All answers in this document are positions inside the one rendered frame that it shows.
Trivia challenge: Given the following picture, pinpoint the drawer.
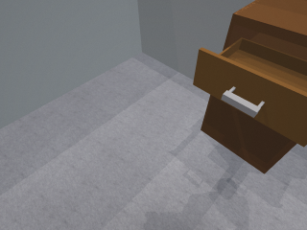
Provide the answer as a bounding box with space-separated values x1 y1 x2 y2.
193 37 307 147

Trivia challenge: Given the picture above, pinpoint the handle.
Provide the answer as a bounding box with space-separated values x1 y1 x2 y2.
221 86 265 118

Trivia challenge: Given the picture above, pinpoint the cabinet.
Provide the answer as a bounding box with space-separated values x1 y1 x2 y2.
201 0 307 174

